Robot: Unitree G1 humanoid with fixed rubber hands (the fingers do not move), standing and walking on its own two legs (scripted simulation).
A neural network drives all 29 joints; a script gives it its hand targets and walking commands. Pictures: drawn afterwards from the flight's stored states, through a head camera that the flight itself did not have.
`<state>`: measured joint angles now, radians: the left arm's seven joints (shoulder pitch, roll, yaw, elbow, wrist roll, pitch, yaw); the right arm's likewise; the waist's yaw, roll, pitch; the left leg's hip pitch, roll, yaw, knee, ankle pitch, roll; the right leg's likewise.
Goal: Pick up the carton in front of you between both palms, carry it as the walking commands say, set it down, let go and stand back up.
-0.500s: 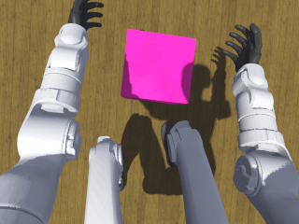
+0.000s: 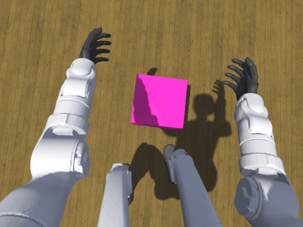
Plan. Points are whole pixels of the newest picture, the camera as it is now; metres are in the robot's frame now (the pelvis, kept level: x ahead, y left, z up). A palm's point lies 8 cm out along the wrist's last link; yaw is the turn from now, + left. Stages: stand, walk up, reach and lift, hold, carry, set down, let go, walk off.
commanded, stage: let go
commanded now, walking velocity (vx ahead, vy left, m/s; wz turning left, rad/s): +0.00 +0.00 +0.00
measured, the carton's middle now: (157, 105) +0.44 -0.09 -0.50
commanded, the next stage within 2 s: stand in 1.30 s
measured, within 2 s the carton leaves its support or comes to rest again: neither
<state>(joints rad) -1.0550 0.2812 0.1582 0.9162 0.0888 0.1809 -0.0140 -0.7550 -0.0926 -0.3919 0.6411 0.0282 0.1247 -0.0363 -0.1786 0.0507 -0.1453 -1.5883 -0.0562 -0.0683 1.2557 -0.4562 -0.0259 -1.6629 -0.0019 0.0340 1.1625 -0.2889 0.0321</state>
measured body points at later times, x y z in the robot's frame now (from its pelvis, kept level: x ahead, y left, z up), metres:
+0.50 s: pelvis +0.06 -0.02 +0.11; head +0.21 -0.01 +0.54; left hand +0.37 +0.17 +0.01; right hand +0.29 -0.27 +0.03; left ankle +0.04 +0.13 -0.59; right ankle +0.10 -0.13 -0.59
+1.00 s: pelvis +0.10 +0.01 +0.15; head +0.12 +0.01 +0.60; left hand +0.27 +0.25 +0.07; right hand +0.27 -0.22 +0.07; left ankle +0.04 +0.13 -0.59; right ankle +0.10 -0.13 -0.59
